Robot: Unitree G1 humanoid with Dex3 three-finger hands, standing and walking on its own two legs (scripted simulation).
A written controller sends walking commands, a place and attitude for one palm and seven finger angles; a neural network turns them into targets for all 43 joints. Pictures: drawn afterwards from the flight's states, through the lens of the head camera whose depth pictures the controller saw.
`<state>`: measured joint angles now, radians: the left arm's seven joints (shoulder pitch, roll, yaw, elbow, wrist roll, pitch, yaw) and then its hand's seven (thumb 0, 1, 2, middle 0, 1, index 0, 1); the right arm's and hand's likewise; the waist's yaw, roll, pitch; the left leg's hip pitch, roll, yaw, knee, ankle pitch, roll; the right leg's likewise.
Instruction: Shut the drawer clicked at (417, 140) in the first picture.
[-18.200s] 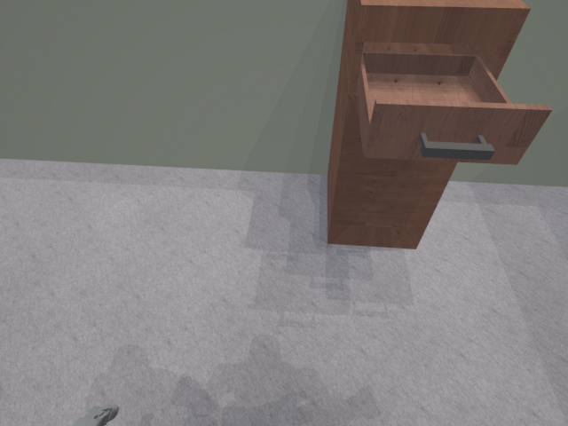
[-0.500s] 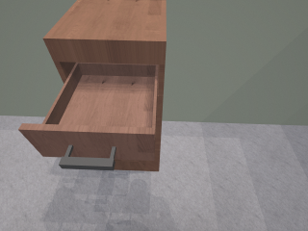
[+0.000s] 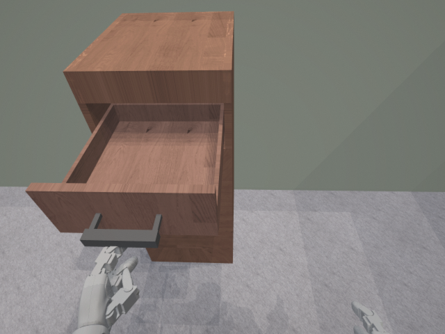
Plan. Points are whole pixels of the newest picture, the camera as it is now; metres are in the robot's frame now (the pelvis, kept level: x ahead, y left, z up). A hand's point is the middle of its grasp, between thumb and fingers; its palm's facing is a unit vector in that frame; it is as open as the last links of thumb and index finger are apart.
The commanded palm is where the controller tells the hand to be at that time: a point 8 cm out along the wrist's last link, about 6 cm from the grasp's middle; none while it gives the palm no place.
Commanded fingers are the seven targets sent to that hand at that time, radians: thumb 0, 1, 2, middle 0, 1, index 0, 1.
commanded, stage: raise the hand and make a fist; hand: left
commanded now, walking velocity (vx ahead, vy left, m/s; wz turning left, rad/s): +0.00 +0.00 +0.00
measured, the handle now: (124, 228) +0.31 +0.19 +0.05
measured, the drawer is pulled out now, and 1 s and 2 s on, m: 0.28 0.27 0.27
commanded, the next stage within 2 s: bring the fist close to the handle in 1.64 s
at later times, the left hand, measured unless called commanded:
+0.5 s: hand (131, 313) +0.16 +0.15 +0.03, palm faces -0.07 -1.00 -0.06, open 4.2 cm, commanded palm +0.11 +0.22 +0.05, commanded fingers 0.00 0.90 0.90 -0.98 -1.14 -0.98 -1.14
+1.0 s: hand (93, 303) +0.15 +0.17 +0.11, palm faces +0.01 -1.00 -0.08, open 3.1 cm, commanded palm +0.09 +0.22 +0.12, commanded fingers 0.00 0.90 0.90 -1.40 -1.60 -1.40 -1.60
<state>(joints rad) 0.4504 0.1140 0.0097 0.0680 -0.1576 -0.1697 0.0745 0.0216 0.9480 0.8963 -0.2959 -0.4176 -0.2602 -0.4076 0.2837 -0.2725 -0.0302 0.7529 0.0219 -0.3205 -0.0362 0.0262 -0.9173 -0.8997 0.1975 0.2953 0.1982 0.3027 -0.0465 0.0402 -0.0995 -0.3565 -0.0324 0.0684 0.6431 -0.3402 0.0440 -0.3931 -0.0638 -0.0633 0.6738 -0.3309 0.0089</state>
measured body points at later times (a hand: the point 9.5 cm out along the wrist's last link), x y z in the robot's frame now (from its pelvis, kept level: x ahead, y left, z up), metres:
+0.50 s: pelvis +0.00 -0.04 -0.03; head +0.02 -0.05 +0.42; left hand +0.16 +0.20 +0.04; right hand +0.19 -0.25 -0.11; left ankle +0.00 +0.09 -0.72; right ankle +0.01 -0.12 -0.72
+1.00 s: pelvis +0.00 +0.00 -0.01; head -0.01 -0.01 +0.44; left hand +0.15 +0.23 +0.12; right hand +0.22 -0.20 -0.04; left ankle +0.00 +0.09 -0.72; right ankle +0.01 -0.12 -0.72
